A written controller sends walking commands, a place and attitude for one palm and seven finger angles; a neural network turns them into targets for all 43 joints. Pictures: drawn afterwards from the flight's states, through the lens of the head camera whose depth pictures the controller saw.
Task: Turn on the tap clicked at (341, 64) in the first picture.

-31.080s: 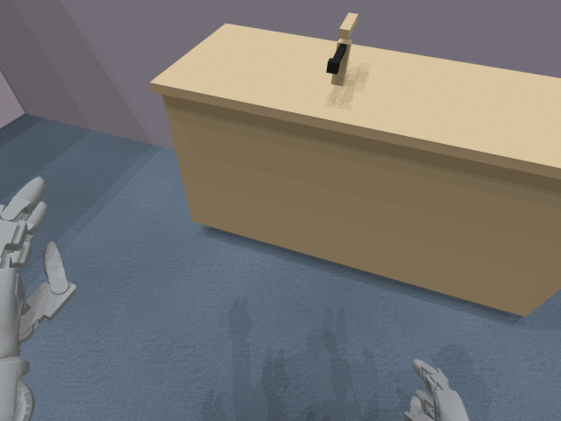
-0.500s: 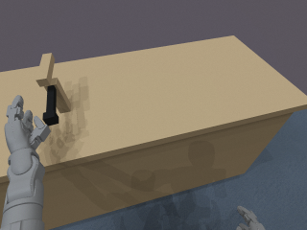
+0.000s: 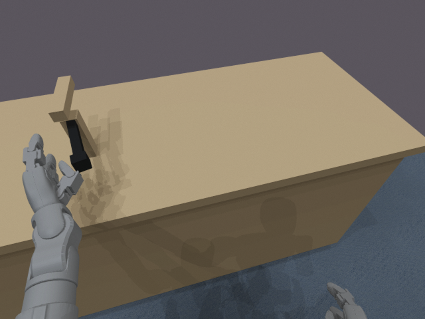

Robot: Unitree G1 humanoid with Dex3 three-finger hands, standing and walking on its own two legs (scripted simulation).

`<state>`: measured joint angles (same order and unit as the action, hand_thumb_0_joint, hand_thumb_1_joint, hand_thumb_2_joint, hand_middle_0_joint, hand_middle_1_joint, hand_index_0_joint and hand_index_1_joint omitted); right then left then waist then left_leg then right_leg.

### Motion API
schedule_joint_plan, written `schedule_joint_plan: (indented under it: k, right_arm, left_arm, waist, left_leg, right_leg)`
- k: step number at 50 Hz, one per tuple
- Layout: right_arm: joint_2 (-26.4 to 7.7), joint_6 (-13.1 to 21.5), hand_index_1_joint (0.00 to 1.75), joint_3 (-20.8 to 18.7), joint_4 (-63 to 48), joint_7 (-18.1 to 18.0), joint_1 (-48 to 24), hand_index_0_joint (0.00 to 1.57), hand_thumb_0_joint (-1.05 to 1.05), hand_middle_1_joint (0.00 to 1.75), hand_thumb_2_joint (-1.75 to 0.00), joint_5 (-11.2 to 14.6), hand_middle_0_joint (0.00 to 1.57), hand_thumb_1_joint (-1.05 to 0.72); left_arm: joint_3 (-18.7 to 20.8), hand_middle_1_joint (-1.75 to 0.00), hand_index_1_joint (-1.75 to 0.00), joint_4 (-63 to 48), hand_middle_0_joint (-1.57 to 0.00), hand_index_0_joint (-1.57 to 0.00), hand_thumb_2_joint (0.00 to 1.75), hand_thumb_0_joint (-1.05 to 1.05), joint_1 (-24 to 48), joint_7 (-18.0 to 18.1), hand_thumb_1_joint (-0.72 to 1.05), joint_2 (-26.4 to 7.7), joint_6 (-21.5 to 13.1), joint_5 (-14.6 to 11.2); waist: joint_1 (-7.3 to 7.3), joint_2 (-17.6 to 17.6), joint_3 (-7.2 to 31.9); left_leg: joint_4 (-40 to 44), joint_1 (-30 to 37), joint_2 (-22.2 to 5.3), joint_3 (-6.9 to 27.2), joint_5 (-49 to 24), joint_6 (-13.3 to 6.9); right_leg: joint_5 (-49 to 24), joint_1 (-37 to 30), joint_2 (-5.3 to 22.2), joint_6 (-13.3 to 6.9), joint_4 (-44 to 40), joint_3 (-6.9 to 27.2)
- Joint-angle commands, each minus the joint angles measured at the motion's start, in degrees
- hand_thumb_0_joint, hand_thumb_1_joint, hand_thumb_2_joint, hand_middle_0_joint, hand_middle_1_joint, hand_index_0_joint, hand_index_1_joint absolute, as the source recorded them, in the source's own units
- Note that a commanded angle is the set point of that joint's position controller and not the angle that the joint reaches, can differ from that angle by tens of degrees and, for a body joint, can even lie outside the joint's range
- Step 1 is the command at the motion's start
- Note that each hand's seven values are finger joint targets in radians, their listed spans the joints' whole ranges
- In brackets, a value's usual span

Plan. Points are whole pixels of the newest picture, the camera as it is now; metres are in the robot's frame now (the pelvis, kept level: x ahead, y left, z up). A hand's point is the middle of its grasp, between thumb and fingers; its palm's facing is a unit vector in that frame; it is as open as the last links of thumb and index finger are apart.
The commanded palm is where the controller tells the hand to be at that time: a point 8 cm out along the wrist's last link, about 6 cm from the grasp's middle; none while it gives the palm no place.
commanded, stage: push the lever round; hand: left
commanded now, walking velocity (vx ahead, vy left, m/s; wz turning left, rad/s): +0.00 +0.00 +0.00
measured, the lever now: (81, 161) +0.37 +0.28 +0.11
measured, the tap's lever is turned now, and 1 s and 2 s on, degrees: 13 39 68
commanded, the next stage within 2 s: none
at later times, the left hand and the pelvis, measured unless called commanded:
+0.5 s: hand (99, 167) +0.36 +0.24 +0.11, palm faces +0.66 -0.75 -0.04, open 7.8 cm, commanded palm +0.31 +0.27 +0.11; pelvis +0.00 +0.00 +0.00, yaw +0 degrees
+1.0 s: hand (117, 156) +0.39 +0.22 +0.11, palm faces +0.74 -0.67 -0.05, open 7.8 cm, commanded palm +0.34 +0.23 +0.11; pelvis +0.00 +0.00 +0.00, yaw +0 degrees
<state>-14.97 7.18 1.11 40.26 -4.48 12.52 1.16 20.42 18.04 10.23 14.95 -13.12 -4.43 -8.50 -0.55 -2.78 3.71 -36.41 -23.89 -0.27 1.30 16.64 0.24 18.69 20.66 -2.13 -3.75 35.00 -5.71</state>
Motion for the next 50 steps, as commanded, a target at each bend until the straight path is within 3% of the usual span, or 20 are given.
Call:
schedule_joint_plan:
  k: [1, 4, 8, 11, 14, 16, 17, 21, 23, 26, 30, 31, 34, 36, 37, 40, 41, 43, 46, 50]
  right_arm:
    - [-6.52, 2.51, 0.30, -2.70, -8.20, -0.38, -5.61, 0.20, 0.00, 0.30, -0.90, -0.23, 0.20, -0.90]
    - [-6.11, 2.23, 0.30, -2.64, -8.42, -0.12, -6.00, 0.20, 0.00, 0.30, -0.90, -0.40, 0.20, -0.90]
    - [-5.95, 1.81, 0.30, -2.63, -8.33, 0.00, -6.68, 0.20, 0.00, 0.30, -0.90, -0.50, 0.20, -0.90]
    - [-5.97, 1.31, 0.30, -2.85, -8.17, 0.08, -6.87, 0.20, 0.00, 0.30, -0.90, -0.76, 0.20, -0.90]
    - [-5.64, 0.86, 0.30, -2.59, -8.21, 0.20, -7.57, 0.20, 0.00, 0.30, -0.90, -0.83, 0.20, -0.90]
    - [-5.78, 0.50, 0.30, -2.82, -7.99, 0.06, -7.65, 0.20, 0.00, 0.30, -0.90, -1.01, 0.20, -0.90]
    - [-5.40, 0.29, 0.30, -2.70, -8.21, 0.20, -7.95, 0.20, 0.00, 0.30, -0.90, -0.95, 0.20, -0.90]
    - [-5.37, -0.49, 0.30, -2.80, -7.60, 0.11, -8.00, 0.20, 0.00, 0.30, -0.90, -1.20, 0.20, -0.90]
    - [-5.08, -0.82, 0.30, -2.62, -7.77, 0.33, -8.42, 0.20, 0.00, 0.30, -0.90, -1.30, 0.20, -0.90]
    - [-5.22, -1.34, 0.30, -2.95, -7.51, 0.36, -8.33, 0.20, 0.00, 0.30, -0.90, -1.52, 0.20, -0.90]
    - [-4.73, -1.81, 0.30, -2.89, -7.19, 0.48, -8.60, 0.20, 0.00, 0.30, -0.90, -1.63, 0.20, -0.90]
    - [-4.82, -1.89, 0.30, -3.03, -7.04, 0.48, -8.51, 0.20, 0.00, 0.30, -0.90, -1.62, 0.20, -0.90]
    - [-4.61, -1.93, 0.30, -3.08, -6.74, 0.86, -8.21, 0.20, 0.00, 0.30, -0.90, -2.02, 0.20, -0.90]
    - [-4.81, -2.20, 0.30, -3.52, -6.46, 0.89, -7.96, 0.20, 0.00, 0.30, -0.90, -2.11, 0.20, -0.90]
    - [-4.51, -2.30, 0.30, -3.36, -6.69, 1.12, -7.94, 0.20, 0.00, 0.30, -0.90, -2.21, 0.20, -0.90]
    - [-4.35, -2.43, 0.30, -3.38, -6.26, 1.32, -7.87, 0.20, 0.00, 0.30, -0.90, -2.41, 0.20, -0.90]
    - [-4.59, -2.58, 0.30, -3.68, -5.98, 1.24, -7.63, 0.20, 0.00, 0.30, -0.90, -2.42, 0.20, -0.90]
    - [-4.17, -2.57, 0.30, -3.49, -6.04, 1.48, -7.85, 0.20, 0.00, 0.30, -0.90, -2.48, 0.20, -0.90]
    - [-4.36, -2.67, 0.30, -3.96, -5.73, 1.77, -7.34, 0.20, 0.00, 0.30, -0.90, -2.85, 0.20, -0.90]
    - [-4.03, -2.69, 0.30, -3.99, -5.37, 2.36, -7.32, 0.20, 0.00, 0.30, -0.90, -3.03, 0.20, -0.90]
  left_arm:
    - [1.97, -0.15, -0.15, -14.79, -0.15, -0.15, 0.90, 0.00, 18.61, 3.16, 0.90, -13.28, -3.14, 1.85]
    - [-1.05, -0.15, -0.15, -15.15, -0.15, -0.15, 0.90, 0.00, 19.21, 4.61, 0.90, -9.60, -2.60, 2.21]
    - [-2.68, -0.15, -0.15, -15.22, -0.15, -0.15, 0.90, 0.00, 20.73, 6.84, 0.90, -7.80, -2.03, 3.13]
    - [-0.99, -0.15, -0.15, -15.22, -0.15, -0.15, 0.90, 0.00, 19.10, 8.90, 0.90, -8.79, -1.44, 3.89]
    - [-4.92, -0.15, -0.15, -15.35, -0.15, -0.15, 0.90, 0.00, 23.29, 10.33, 0.90, -5.40, -0.73, 4.58]
    - [-2.67, -0.15, -0.15, -15.25, -0.15, -0.15, 0.90, 0.00, 22.55, 11.91, 0.90, -7.16, -0.21, 5.26]
    - [-5.16, -0.15, -0.15, -14.65, -0.15, -0.15, 0.90, 0.00, 22.27, 12.20, 0.90, -4.43, 0.28, 5.39]
    - [-3.24, -0.15, -0.15, -13.57, -0.15, -0.15, 0.90, 0.00, 24.79, 14.64, 0.90, -5.93, 1.27, 6.23]
    - [-6.75, -0.15, -0.15, -13.57, -0.15, -0.15, 0.90, 0.00, 26.72, 15.38, 0.90, -2.61, 1.61, 6.72]
    - [-4.30, -0.15, -0.15, -11.44, -0.15, -0.15, 0.90, 0.00, 24.96, 17.09, 0.90, -4.05, 2.14, 7.26]
    - [-6.97, -0.15, -0.15, -10.70, -0.15, -0.15, 0.90, 0.00, 29.97, 18.72, 0.90, -1.50, 2.24, 7.95]
    - [-5.33, -0.15, -0.15, -10.65, -0.15, -0.15, 0.90, 0.00, 30.46, 19.35, 0.90, -2.82, 2.24, 8.38]
    - [-7.37, -0.15, -0.15, -8.97, -0.15, -0.15, 0.90, 0.00, 32.07, 20.78, 0.90, -0.31, 2.16, 8.85]
    - [-4.50, -0.15, -0.15, -8.19, -0.15, -0.15, 0.90, 0.00, 31.28, 21.77, 0.90, -2.43, 2.21, 9.23]
    - [-6.91, -0.15, -0.15, -8.63, -0.15, -0.15, 0.90, 0.00, 32.52, 21.96, 0.90, 0.03, 2.16, 9.24]
    - [-7.55, -0.15, -0.15, -7.08, -0.15, -0.15, 0.90, 0.00, 34.90, 23.16, 0.90, 0.92, 2.41, 9.77]
    - [-4.87, -0.15, -0.15, -5.38, -0.15, -0.15, 0.90, 0.00, 33.51, 23.75, 0.90, -1.01, 2.86, 9.96]
    - [-7.90, -0.15, -0.15, -5.46, -0.15, -0.15, 0.90, 0.00, 36.92, 24.17, 0.90, 1.92, 2.84, 10.14]
    - [-4.98, -0.15, -0.15, -4.54, -0.15, -0.15, 0.90, 0.00, 35.87, 25.77, 0.90, 0.16, 2.75, 10.77]
    - [-7.69, -0.15, -0.15, -2.75, -0.15, -0.15, 0.90, 0.00, 38.47, 27.16, 0.90, 3.20, 3.04, 11.38]
  waist:
    - [-0.19, -0.06, 13.02]
    - [0.36, 0.12, 13.48]
    - [0.64, 1.24, 12.96]
    - [-0.16, 1.13, 13.74]
    - [0.94, 2.05, 12.93]
    - [0.21, 1.77, 13.84]
    - [0.43, 1.72, 13.58]
    - [0.31, 2.32, 13.34]
    - [1.05, 1.26, 13.51]
    - [0.19, 2.54, 13.68]
    - [1.30, 1.89, 13.90]
    - [0.71, 0.52, 13.85]
    - [1.42, 2.30, 14.45]
    - [0.58, 2.25, 15.73]
    - [1.18, 2.73, 15.82]
    - [1.57, 2.77, 15.38]
    - [0.90, 3.50, 15.24]
    - [1.73, 2.41, 15.01]
    - [0.77, 2.72, 16.61]
    - [1.74, 3.36, 15.88]
  left_leg:
    - [3.69, 6.65, 1.28, 0.88, -9.43, -2.02]
    - [3.43, 7.18, 1.25, 0.79, -10.20, -1.78]
    - [3.53, 7.33, 1.08, 0.96, -9.93, -1.71]
    - [3.58, 7.40, 0.97, 1.06, -10.94, -1.54]
    - [3.70, 7.61, 0.89, 1.21, -9.73, -1.48]
    - [3.76, 7.58, 0.93, 1.14, -10.42, -1.47]
    - [3.77, 7.54, 0.94, 1.03, -10.39, -1.39]
    - [3.93, 7.02, 0.92, 1.28, -10.50, -1.27]
    - [3.80, 7.55, 0.91, 1.24, -10.12, -1.22]
    - [3.76, 6.45, 1.02, 1.12, -10.08, -1.32]
    - [3.52, 6.95, 0.96, 0.92, -9.47, -1.30]
    - [3.94, 6.64, 0.88, 1.34, -9.08, -1.06]
    - [3.27, 6.85, 0.87, 1.09, -9.77, -1.21]
    - [3.23, 6.67, 0.82, 1.05, -11.03, -1.05]
    - [3.09, 6.86, 0.91, 0.85, -11.31, -1.11]
    - [2.80, 6.46, 0.93, 0.63, -10.71, -1.18]
    - [3.15, 5.61, 0.83, 0.92, -10.56, -1.09]
    - [2.98, 5.95, 0.91, 0.60, -10.13, -1.06]
    - [2.80, 5.78, 0.83, 0.90, -11.29, -0.90]
    - [2.25, 5.44, 0.64, 0.47, -11.15, -0.87]
  right_leg:
    - [-14.11, -4.55, 2.06, 2.82, -5.59, 4.65]
    - [-15.08, -4.45, 2.15, 2.88, -5.35, 4.48]
    - [-14.29, -3.98, 2.15, 2.82, -5.41, 4.32]
    - [-14.74, -4.83, 2.14, 2.66, -5.33, 4.25]
    - [-13.35, -3.58, 2.22, 2.77, -5.54, 4.17]
    - [-13.76, -4.58, 2.26, 2.65, -5.62, 4.29]
    - [-13.71, -4.38, 2.36, 2.72, -5.52, 4.25]
    - [-13.68, -4.78, 2.34, 2.56, -5.80, 4.27]
    - [-12.89, -3.84, 2.44, 2.58, -5.78, 4.17]
    - [-13.05, -4.72, 2.41, 2.59, -5.99, 4.30]
    - [-12.25, -3.84, 2.55, 2.58, -6.27, 4.52]
    - [-11.10, -3.76, 2.41, 2.29, -6.06, 4.26]
    - [-12.24, -3.50, 2.47, 2.45, -5.88, 4.19]
    - [-13.26, -4.54, 2.36, 2.28, -5.59, 4.19]
    - [-13.90, -4.46, 2.52, 2.47, -5.41, 4.11]
    - [-13.50, -3.86, 2.58, 2.49, -5.73, 4.26]
    - [-12.95, -4.25, 2.42, 2.39, -5.74, 4.07]
    - [-12.55, -3.46, 2.60, 2.48, -5.79, 4.15]
    - [-13.19, -4.12, 2.34, 2.22, -5.23, 3.78]
    - [-13.17, -3.09, 2.49, 2.31, -5.21, 3.77]
